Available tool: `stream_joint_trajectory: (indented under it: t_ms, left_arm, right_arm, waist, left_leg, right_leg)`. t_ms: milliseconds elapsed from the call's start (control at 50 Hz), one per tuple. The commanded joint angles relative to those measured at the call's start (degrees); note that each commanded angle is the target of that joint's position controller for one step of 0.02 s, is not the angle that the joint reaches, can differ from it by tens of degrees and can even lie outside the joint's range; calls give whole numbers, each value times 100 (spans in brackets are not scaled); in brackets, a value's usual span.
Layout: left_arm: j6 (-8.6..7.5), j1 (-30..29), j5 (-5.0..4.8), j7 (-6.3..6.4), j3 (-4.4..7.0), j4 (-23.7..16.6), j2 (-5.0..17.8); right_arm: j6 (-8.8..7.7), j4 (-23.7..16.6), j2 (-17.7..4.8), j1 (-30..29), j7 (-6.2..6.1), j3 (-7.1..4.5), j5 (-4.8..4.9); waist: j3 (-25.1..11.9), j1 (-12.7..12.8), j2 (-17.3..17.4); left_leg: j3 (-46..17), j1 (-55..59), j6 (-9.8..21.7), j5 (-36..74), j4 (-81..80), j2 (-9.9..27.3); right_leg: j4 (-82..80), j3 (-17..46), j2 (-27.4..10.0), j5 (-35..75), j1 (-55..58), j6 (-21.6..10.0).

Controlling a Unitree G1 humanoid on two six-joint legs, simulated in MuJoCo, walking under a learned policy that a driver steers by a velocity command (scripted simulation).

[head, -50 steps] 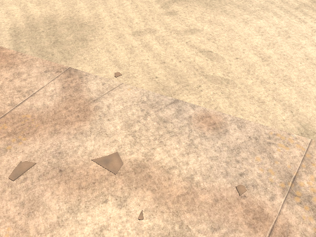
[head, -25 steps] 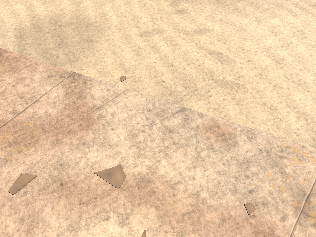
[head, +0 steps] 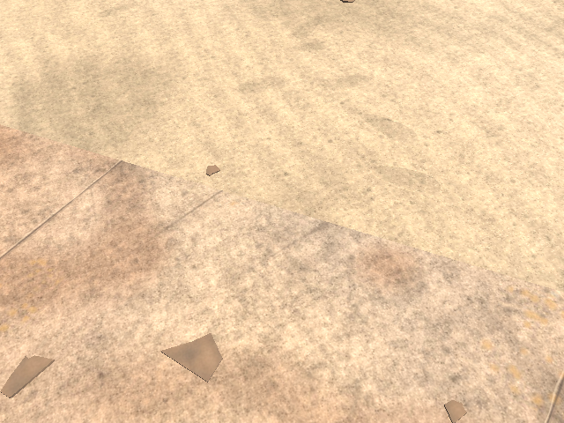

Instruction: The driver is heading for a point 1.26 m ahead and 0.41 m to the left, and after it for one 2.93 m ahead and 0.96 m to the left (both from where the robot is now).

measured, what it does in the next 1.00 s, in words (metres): walks ahead, turning left: left foot, then right foot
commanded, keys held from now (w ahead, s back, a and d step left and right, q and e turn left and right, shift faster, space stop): q+shift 0.44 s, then w+q+shift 0.08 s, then w+shift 0.48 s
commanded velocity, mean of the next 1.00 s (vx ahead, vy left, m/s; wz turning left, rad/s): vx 0.35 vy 0.00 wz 0.57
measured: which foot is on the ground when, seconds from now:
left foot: down 0.00-0.00, up 0.02-0.26, down 0.28-0.82, up 0.84-1.00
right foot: down 0.00-0.28, up 0.30-0.80, down 0.82-1.00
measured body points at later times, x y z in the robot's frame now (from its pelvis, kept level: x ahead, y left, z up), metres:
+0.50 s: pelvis +0.02 +0.06 +0.01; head +0.06 +0.10 +0.46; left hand +0.09 +0.38 -0.10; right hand +0.26 -0.16 -0.08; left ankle +0.03 +0.14 -0.73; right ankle +0.10 -0.09 -0.66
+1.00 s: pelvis +0.21 +0.09 +0.01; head +0.22 +0.07 +0.46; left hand +0.06 +0.32 -0.10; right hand +0.48 +0.00 -0.09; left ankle +0.15 +0.24 -0.63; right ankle +0.20 -0.03 -0.73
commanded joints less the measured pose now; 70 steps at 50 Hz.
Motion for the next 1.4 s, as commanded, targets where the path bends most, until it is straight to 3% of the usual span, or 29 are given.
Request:
stream_joint_trajectory:
  t_ms: [20,60,120,160,260,280,300,320,360,380,440,520,700,780,820,840,860,900,940,1080,1200,1240,1280,1300,1320,1340,1360,1380,1400]
  left_arm:
    - [-154,398,-19,161,367,-222,1158]
    - [-268,37,56,256,359,-573,1064]
    - [-272,-607,-163,267,429,-887,1242]
    - [-155,-526,-122,244,481,-889,1386]
    - [-27,-606,-203,62,547,-1006,1500]
    - [-42,-335,-164,-30,507,-932,1330]
    - [-85,-643,129,-92,351,-1323,868]
    - [-211,-1153,98,-136,290,-1690,781]
    - [-300,-1439,-97,-127,350,-1768,1104]
    - [-288,-1362,-20,-61,377,-1661,1175]
    - [-241,-1219,22,-59,407,-1705,1167]
    - [-389,-1525,-95,-265,374,-1896,1074]
    - [-856,-1764,-184,-460,283,-2215,937]
    - [-956,-1039,-226,-448,330,-2160,1022]
    - [-967,496,-161,-367,446,-1858,1376]
    - [-940,1015,-38,-432,594,-1767,1943]
    - [-926,1069,-67,-498,569,-1735,1719]
    - [-874,1037,-67,-506,409,-1851,1324]
    - [-813,875,-67,-528,292,-1843,1155]
    - [-747,1196,-108,-424,91,-1460,982]
    - [-580,1599,-262,-298,54,-1184,1188]
    - [-504,1585,-174,-272,107,-1109,1409]
    - [-424,1268,12,-280,133,-1161,1571]
    - [-493,1248,210,-278,-6,-1453,1041]
    - [-634,2187,-221,-347,-212,-1574,123]
    - [-682,1332,-570,-309,-37,-1667,835]
    - [-663,583,-600,-285,46,-1860,1042]
    - [-641,277,-454,-282,27,-1919,944]
    - [-581,203,-335,-322,61,-1952,844]
  right_arm:
    - [-46,-709,-560,-588,-22,-185,-1]
    - [-5,-818,-649,-454,62,-268,-29]
    - [141,-912,-402,-323,111,-252,26]
    - [181,-1093,-252,-543,187,-199,57]
    - [259,-1201,-647,-19,378,-417,140]
    - [236,-1121,-953,453,296,-580,93]
    - [213,-1215,-1963,774,184,-834,7]
    - [41,-1322,-2072,994,267,-776,-244]
    - [-176,-1511,-1656,407,278,-684,-91]
    - [-148,-1616,-1441,20,220,-624,49]
    - [1,-1845,-1285,-275,66,-561,46]
    - [-64,-1941,-1432,67,-16,-592,156]
    - [-304,-1956,-1214,435,151,-393,54]
    - [-285,-2135,-1029,329,228,-269,74]
    - [-341,-2368,-479,-42,254,-75,21]
    - [-494,-2580,-288,94,262,-2,218]
    - [-582,-2574,-757,-108,239,-90,335]
    - [-603,-2462,-764,-151,257,-92,151]
    - [-589,-2465,-624,-223,320,-74,12]
    - [-583,-2563,-394,-1110,360,-3,-8]
    - [-793,-2852,-487,-1948,641,-51,107]
    - [-789,-2808,-832,-1510,581,-195,133]
    - [-680,-2394,-1324,565,373,-444,238]
    - [-578,-2128,-1850,1926,226,-562,135]
    - [-619,-1951,-2008,2011,356,-552,-71]
    - [-633,-1912,-1368,1896,339,-443,-89]
    - [-637,-1784,-1110,1589,302,-376,-38]
    - [-631,-1699,-1031,1279,301,-351,-66]
    - [-643,-1610,-874,998,313,-329,-177]
  waist:
    - [204,234,-1466]
    - [-135,199,-1217]
    - [-209,-1,-644]
    - [-245,165,-793]
    - [-499,-11,-827]
    - [-653,-204,-191]
    - [-596,-175,1622]
    - [-1498,-339,1470]
    - [-1022,-168,355]
    - [-853,-4,8]
    - [-843,191,225]
    - [-650,-23,617]
    - [-87,-319,739]
    - [-149,62,589]
    - [-563,703,-150]
    - [-586,637,-1737]
    - [-90,699,-1362]
    - [26,564,-644]
    - [209,340,-563]
    - [702,477,-683]
    - [862,506,-858]
    - [375,135,-1225]
    - [-885,-1111,-1470]
    - [-2180,-1435,-535]
    - [-3564,-663,1858]
    - [-2575,-908,1743]
    - [-1389,-937,1242]
    - [-846,-719,374]
    - [-470,-425,227]
  left_leg:
    - [-91,-1191,59,-794,1026,-45]
    - [-281,-1746,-139,-2070,3060,327]
    - [-228,-1819,-417,-1530,2811,737]
    - [177,-1309,-498,-1215,2143,655]
    - [849,303,-88,-157,322,108]
    - [367,1281,208,728,-296,57]
    - [-2248,2442,995,3598,-499,1603]
    - [-3973,2764,2105,3492,-853,2464]
    - [-3071,2398,1617,2448,-920,1996]
    - [-2669,2084,1283,2138,-897,1715]
    - [-2233,1320,1026,1924,-963,1233]
    - [-3076,1182,1098,-2429,-1803,1183]
    - [-2874,529,1015,-2117,-1597,1229]
    - [-2845,238,848,-2091,-1165,969]
    - [-2028,-1055,420,-1762,823,333]
    - [-1095,-2794,178,-1712,2534,-214]
    - [-1078,-3952,178,-1719,3595,131]
    - [-988,-4185,232,-864,4311,414]
    - [-815,-3860,173,-348,4055,734]
    - [-42,-3033,-227,1488,2377,801]
    - [15,-1569,-207,1541,305,351]
    - [52,-587,-89,978,194,84]
    - [-30,2302,187,460,427,215]
    - [-1592,4561,354,-611,906,1683]
    - [-4641,5815,1088,-3735,-471,2798]
    - [-4827,5076,723,-3978,-1423,2598]
    - [-3784,4260,543,-3085,-1371,2488]
    - [-2984,3285,513,-1931,-1353,2359]
    - [-2360,2392,543,-1265,-1463,2178]
  right_leg:
    - [-1518,1318,-1335,3,454,-854]
    - [-1413,1799,-2406,2487,787,-1530]
    - [-1212,730,-1946,2846,1082,-1022]
    - [-1072,67,-1655,2901,939,-871]
    - [20,-670,-1621,2529,616,-451]
    - [1174,-990,-1262,2075,-2,-101]
    - [3241,-1118,-421,-1381,-2113,488]
    - [4454,268,222,-2408,-2964,466]
    - [4385,755,-16,-1453,-3155,162]
    - [4020,792,-140,-986,-3019,156]
    - [3110,724,54,-316,-2226,215]
    - [1389,778,283,157,-2142,218]
    - [108,262,161,559,-1064,22]
    - [-652,48,156,650,163,-274]
    - [-1038,1192,-811,-190,1999,-659]
    - [-1797,3595,-1881,-2084,3040,-1423]
    - [-1940,4342,-2277,-3009,2938,-1641]
    - [-1846,3454,-1835,-2426,2703,-1395]
    - [-2102,2748,-1477,-1825,1995,-1246]
    - [-2765,1045,-858,905,934,-1092]
    - [-2670,981,-1140,2283,1460,-1077]
    - [-1839,992,-1269,4678,1841,-952]
    - [651,811,-1011,5644,753,-704]
    - [2757,836,-566,3218,-817,-607]
    - [4426,1265,164,-1024,-2310,-502]
    - [4957,1231,-66,-809,-2903,-550]
    - [5137,922,-263,-415,-3414,-527]
    - [4974,830,-533,-72,-3217,-524]
    - [4756,802,-723,184,-2863,-511]
Velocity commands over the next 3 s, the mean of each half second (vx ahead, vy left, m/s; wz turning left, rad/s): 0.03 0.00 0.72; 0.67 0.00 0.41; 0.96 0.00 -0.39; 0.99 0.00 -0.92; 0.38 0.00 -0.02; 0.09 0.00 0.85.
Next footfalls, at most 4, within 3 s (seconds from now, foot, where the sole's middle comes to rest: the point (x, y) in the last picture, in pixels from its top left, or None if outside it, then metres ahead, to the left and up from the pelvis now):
0.28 left None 0.06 0.15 -0.77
0.82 right None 0.24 -0.01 -0.77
1.28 left None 0.46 0.47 -0.77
1.74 right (171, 271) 0.94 0.37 -0.77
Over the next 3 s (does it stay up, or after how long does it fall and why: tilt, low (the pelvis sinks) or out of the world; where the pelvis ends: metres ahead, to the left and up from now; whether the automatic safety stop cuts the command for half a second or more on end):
stays up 1.34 0.30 -0.12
